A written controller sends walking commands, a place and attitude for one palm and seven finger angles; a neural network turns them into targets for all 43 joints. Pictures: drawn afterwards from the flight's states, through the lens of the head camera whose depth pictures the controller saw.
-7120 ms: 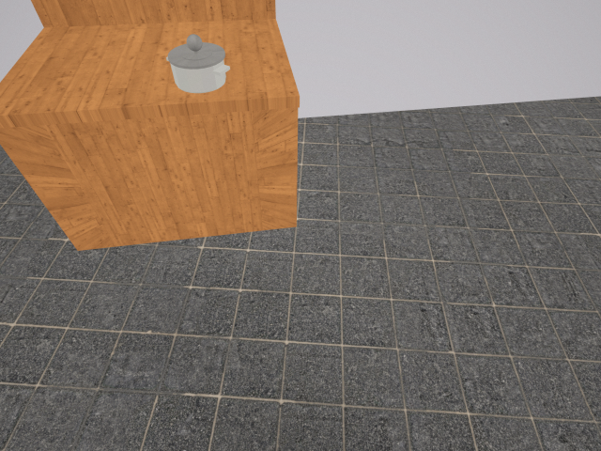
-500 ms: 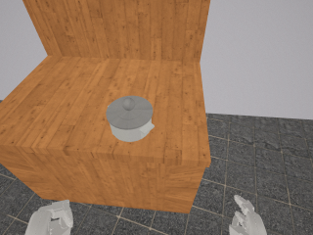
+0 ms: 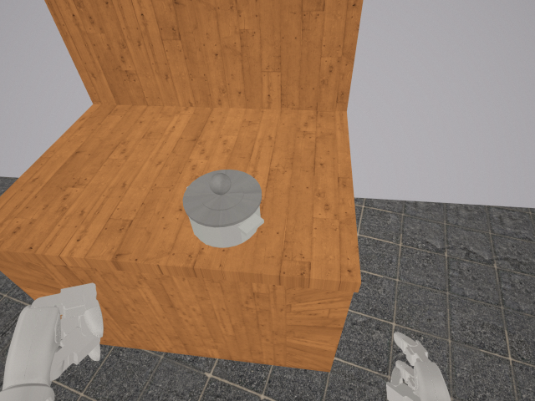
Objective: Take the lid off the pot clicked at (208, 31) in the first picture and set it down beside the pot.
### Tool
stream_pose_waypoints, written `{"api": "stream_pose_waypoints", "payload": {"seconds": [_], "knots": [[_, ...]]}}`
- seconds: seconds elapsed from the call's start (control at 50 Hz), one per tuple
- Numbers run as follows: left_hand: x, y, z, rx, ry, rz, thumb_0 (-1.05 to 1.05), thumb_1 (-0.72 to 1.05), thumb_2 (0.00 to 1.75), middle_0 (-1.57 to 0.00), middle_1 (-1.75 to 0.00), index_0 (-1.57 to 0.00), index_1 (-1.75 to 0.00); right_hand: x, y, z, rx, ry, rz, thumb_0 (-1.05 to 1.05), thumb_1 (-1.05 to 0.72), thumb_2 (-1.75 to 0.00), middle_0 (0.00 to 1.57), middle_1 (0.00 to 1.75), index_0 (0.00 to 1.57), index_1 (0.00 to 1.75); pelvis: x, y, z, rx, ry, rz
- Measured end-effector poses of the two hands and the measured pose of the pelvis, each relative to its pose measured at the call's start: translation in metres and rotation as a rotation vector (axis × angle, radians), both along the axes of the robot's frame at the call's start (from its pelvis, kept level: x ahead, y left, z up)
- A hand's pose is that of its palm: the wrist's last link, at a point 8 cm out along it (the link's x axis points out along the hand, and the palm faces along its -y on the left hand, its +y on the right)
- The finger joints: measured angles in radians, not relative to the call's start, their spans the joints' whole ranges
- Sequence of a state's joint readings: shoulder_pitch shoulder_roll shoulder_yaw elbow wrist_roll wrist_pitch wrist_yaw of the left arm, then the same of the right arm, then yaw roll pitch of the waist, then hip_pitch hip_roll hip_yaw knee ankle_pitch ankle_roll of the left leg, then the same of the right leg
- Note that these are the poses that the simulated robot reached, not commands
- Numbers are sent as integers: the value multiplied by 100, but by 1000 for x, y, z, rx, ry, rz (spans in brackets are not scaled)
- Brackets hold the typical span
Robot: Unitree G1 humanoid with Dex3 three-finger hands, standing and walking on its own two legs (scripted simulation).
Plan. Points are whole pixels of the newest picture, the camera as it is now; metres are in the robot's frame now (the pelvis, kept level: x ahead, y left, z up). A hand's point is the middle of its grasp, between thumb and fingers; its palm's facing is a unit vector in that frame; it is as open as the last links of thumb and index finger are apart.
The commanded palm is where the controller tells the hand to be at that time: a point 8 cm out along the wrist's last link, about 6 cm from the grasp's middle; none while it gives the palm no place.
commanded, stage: reach forward and open the fingers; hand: left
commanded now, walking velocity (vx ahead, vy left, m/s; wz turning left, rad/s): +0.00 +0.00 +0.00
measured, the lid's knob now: (220, 183) +0.53 +0.18 +0.01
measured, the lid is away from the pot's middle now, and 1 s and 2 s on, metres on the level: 0.00 0.00 0.00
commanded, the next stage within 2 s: move the open hand above the knob in 1.10 s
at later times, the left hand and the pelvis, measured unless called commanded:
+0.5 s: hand (85, 326) +0.18 +0.27 +0.07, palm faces -0.28 -0.09 -0.95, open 4.2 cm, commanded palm +0.18 +0.27 +0.14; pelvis -0.02 +0.00 +0.00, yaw +1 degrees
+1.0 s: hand (92, 289) +0.22 +0.28 +0.08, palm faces -0.20 -0.09 -0.98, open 9.9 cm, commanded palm +0.22 +0.28 +0.15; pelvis -0.04 +0.04 +0.00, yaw +1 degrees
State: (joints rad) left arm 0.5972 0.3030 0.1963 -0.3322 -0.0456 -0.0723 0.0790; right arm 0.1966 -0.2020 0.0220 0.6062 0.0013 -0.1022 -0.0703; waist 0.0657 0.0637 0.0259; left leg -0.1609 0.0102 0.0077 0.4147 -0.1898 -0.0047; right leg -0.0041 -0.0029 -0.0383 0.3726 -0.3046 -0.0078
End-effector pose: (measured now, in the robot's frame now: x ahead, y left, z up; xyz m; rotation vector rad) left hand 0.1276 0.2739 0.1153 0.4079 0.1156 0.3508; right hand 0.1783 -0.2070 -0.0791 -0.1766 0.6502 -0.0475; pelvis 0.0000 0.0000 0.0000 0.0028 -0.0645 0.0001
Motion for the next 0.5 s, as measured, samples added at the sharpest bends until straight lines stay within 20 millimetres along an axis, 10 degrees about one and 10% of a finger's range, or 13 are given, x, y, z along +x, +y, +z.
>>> {"api": "stream_pose_waypoints", "payload": {"seconds": [0.26,0.5], "knots": [[22,-3,16,959,383,-203,0,75,91,-121,-136,-120,-136,8,-26,-18,-4,126,-1,2,-90,-90,20,30,20,30,-13,-6,-7,-1,71,-13],[46,-4,15,1000,462,-440,0,40,108,-110,-92,-109,-92,14,-11,-9,-2,82,2,2,-91,-90,20,30,20,30,-18,3,-4,-12,44,24]]}}
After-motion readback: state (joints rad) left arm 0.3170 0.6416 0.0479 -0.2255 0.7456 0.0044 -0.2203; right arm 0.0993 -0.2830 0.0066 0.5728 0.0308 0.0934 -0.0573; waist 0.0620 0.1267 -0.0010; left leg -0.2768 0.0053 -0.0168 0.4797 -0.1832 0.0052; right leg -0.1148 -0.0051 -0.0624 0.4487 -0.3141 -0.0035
